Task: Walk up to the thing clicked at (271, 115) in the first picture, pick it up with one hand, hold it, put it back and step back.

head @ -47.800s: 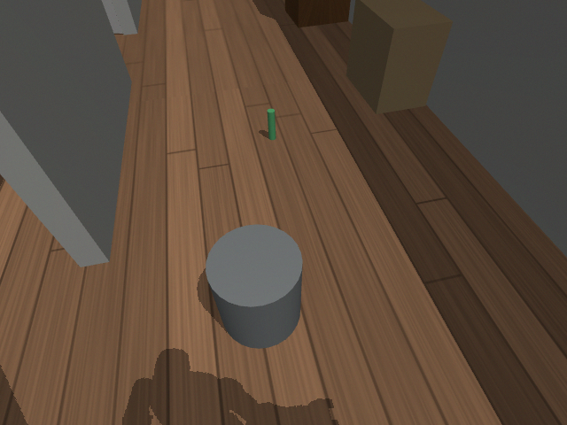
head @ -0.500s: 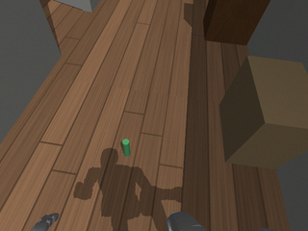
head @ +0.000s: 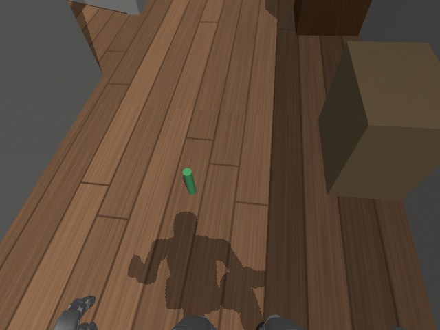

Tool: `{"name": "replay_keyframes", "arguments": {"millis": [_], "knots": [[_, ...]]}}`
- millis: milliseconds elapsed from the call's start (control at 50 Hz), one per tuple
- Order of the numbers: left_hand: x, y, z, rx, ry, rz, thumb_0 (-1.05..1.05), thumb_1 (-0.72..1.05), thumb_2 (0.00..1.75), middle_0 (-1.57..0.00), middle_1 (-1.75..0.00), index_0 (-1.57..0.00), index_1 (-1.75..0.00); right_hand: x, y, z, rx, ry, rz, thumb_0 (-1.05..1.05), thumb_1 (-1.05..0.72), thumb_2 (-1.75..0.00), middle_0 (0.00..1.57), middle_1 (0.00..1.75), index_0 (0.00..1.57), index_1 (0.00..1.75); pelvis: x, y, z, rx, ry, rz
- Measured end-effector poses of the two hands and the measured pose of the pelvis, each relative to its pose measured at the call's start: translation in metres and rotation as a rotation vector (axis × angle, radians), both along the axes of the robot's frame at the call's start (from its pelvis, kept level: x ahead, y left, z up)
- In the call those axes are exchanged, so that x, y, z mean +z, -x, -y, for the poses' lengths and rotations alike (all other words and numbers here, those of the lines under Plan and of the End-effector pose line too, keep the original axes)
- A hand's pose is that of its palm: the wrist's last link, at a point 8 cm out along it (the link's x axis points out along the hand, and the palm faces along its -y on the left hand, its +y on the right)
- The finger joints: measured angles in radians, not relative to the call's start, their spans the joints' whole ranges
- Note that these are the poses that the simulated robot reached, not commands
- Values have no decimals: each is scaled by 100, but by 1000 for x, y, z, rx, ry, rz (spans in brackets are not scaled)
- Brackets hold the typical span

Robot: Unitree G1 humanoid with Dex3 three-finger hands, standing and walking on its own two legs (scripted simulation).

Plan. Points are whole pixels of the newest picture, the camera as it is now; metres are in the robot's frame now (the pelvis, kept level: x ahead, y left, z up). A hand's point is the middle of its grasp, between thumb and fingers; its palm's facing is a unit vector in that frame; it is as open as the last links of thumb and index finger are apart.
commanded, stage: step back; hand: left
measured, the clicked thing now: (189, 182) +0.79 +0.21 -0.67
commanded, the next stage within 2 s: stand in 1.64 s
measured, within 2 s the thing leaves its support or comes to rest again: neither
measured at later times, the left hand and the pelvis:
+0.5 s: hand out of the picture -0.11 +0.23 -0.16, palm faces -0.04 -0.91 -0.40, open 7.4 cm; pelvis -0.19 -0.05 -0.02, yaw -2 degrees
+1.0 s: hand out of the picture -0.19 +0.22 -0.14, palm faces +0.04 -0.92 -0.39, open 7.4 cm; pelvis -0.24 -0.07 +0.01, yaw +3 degrees
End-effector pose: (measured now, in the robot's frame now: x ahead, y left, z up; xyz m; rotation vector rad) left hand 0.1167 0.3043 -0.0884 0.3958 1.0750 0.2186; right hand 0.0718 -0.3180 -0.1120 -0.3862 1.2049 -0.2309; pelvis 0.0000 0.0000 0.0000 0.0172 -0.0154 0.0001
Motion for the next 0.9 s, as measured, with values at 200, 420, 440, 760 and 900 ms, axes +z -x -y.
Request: {"name": "replay_keyframes", "arguments": {"millis": [200,420,440,760,900], "knots": [[-26,65,3,33,84,1,0,90,90,-21,-30,-20,-30,17,74,-13,50,29,-19,1,-90,-90,21,30,21,30,-1,71,0,42,30,40],[-34,188,16,35,33,-135,0,90,90,-21,-30,-20,-30,27,95,27,83,53,150,1,-90,-90,21,30,21,30,-7,152,31,-41,26,11],[-35,199,20,30,23,-143,0,90,90,-21,-30,-20,-30,23,100,33,82,47,165,1,-90,-90,21,30,21,30,-11,161,36,-50,21,13],[1,305,36,112,-32,-63,1,90,90,-21,-30,-20,-30,-13,246,53,49,-46,-63,1,-90,-90,20,30,20,30,-3,234,58,54,12,13],[-10,318,32,130,11,-82,1,90,90,-21,-30,-20,-30,-1,266,38,38,-64,-37,1,-90,-90,21,30,21,30,1,241,55,60,-9,36]]}}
